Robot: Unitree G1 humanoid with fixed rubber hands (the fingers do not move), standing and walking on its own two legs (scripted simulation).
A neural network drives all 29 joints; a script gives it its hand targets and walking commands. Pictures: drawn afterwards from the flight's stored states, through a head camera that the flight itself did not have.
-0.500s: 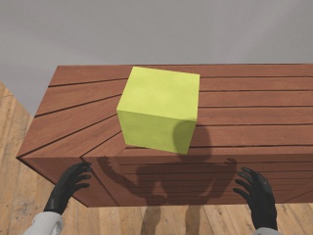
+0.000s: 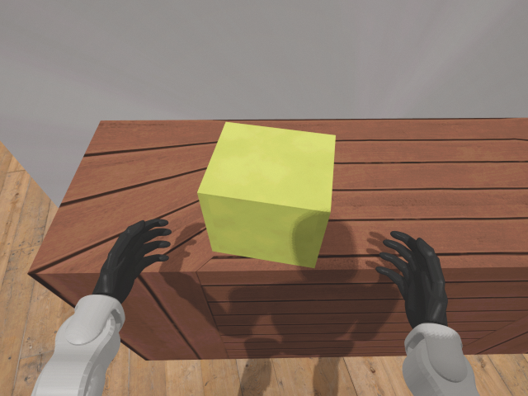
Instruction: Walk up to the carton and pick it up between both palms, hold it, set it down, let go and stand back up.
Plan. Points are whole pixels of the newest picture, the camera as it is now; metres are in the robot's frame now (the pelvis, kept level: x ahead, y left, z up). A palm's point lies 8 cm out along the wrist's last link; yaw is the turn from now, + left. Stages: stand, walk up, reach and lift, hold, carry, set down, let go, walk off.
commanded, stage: reach and lift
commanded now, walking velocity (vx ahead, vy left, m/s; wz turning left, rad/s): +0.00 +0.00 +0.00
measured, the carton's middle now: (270, 196) +0.42 +0.05 +0.03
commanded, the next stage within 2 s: none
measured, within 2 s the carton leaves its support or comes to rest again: neither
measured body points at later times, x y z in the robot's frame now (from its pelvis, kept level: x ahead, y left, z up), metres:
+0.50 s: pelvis -0.01 +0.00 +0.00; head +0.00 +0.01 +0.45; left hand +0.32 +0.24 +0.10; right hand +0.31 -0.14 +0.10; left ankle +0.00 +0.13 -0.75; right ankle -0.01 -0.12 -0.75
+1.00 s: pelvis -0.01 +0.00 +0.00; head +0.01 +0.02 +0.45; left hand +0.40 +0.22 +0.14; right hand +0.39 -0.12 +0.14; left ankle +0.00 +0.13 -0.75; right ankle -0.01 -0.12 -0.75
